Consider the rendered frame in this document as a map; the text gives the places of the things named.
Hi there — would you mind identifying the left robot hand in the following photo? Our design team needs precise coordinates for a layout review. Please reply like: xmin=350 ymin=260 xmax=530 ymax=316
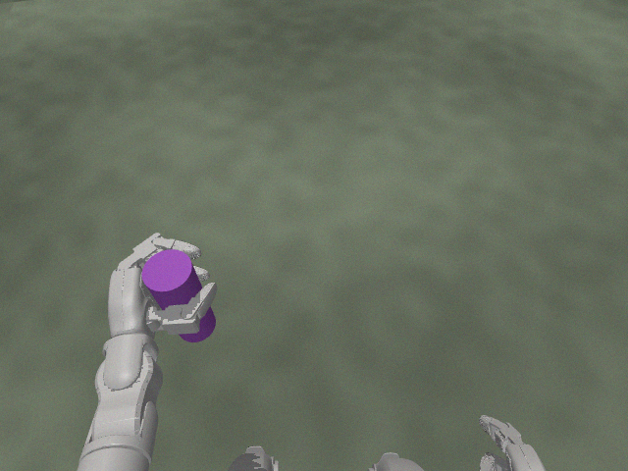
xmin=108 ymin=233 xmax=217 ymax=340

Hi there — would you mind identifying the right robot hand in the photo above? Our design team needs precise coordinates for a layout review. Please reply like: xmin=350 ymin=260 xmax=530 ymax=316
xmin=479 ymin=415 xmax=547 ymax=471

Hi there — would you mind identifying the left robot arm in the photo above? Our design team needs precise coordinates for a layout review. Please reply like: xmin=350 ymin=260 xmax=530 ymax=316
xmin=77 ymin=333 xmax=163 ymax=471

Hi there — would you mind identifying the can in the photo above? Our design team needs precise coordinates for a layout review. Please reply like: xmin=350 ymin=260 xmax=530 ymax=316
xmin=141 ymin=249 xmax=216 ymax=342

